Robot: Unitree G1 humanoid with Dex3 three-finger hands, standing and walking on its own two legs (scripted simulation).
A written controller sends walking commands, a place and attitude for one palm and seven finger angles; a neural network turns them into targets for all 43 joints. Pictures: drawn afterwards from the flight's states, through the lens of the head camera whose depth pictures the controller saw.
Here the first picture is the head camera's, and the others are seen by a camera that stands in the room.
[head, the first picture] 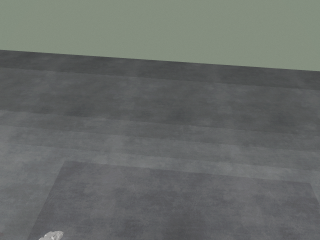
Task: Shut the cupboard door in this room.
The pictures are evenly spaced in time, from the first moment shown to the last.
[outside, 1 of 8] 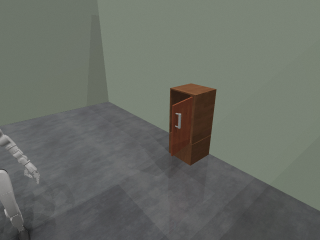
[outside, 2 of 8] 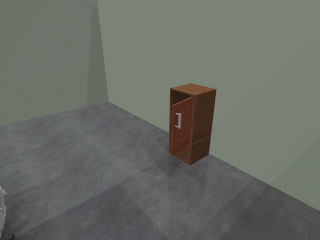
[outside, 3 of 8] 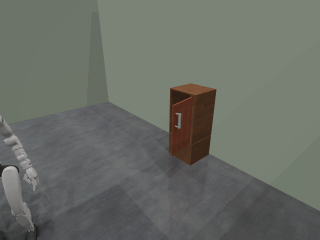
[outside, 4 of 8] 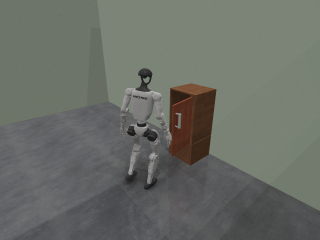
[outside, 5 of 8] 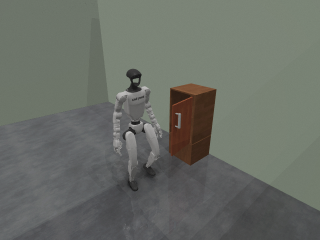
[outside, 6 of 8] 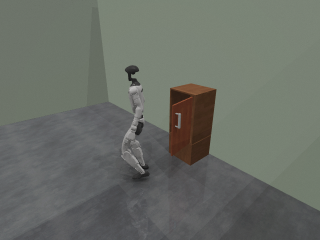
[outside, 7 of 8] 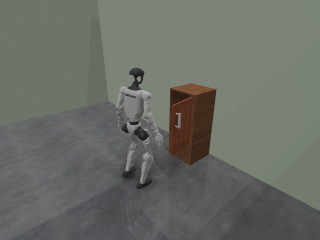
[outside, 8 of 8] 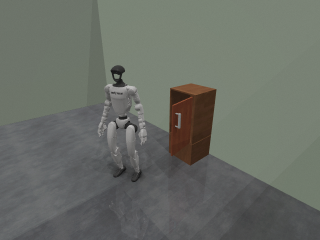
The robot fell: no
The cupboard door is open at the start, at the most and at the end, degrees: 100 100 100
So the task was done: no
